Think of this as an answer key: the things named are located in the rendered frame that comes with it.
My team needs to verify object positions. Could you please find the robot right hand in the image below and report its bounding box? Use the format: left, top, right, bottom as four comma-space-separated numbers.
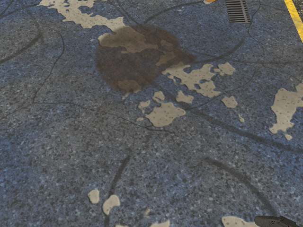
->
254, 216, 300, 227

